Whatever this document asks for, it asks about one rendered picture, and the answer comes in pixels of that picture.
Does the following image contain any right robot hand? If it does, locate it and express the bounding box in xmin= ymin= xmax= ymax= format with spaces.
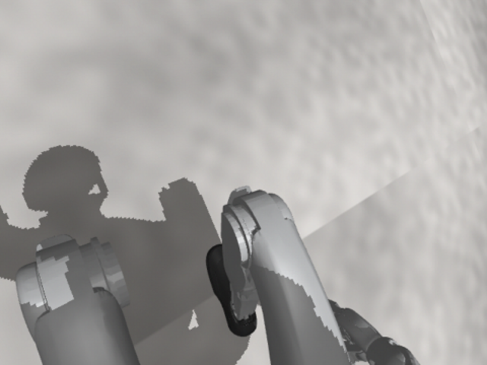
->
xmin=328 ymin=299 xmax=383 ymax=365

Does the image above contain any right robot foot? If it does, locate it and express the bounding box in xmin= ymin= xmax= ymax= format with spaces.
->
xmin=206 ymin=244 xmax=257 ymax=337

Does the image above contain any right robot arm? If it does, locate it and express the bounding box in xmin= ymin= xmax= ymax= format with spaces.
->
xmin=366 ymin=337 xmax=420 ymax=365

